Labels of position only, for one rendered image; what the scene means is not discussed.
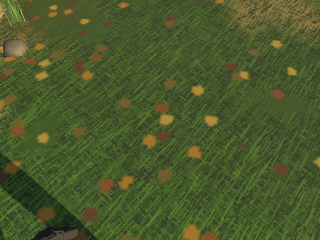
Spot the left robot hand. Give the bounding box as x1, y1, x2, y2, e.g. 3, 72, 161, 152
31, 226, 78, 240

